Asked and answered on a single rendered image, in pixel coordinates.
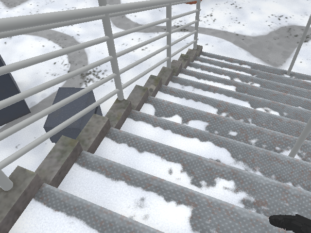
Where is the right robot hand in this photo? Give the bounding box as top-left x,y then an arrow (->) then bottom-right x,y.
269,214 -> 311,233

